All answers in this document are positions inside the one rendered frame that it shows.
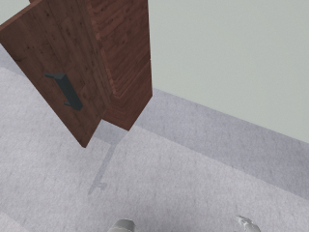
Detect right robot hand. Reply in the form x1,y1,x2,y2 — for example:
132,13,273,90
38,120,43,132
235,215,261,232

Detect handle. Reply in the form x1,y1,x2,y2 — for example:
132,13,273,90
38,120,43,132
44,72,83,111

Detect left robot thigh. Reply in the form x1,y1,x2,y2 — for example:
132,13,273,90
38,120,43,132
107,219,139,232

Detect cupboard door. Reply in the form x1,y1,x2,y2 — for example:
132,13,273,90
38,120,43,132
0,0,114,148

